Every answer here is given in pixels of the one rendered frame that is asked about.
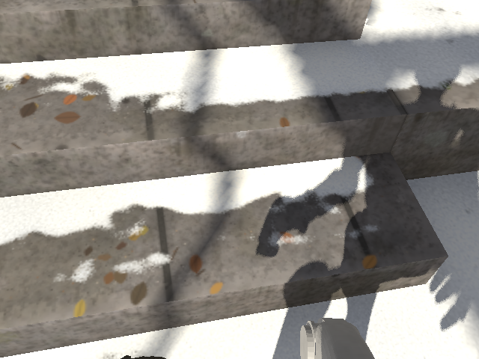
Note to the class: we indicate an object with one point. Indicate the robot right thigh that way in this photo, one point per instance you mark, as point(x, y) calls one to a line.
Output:
point(332, 339)

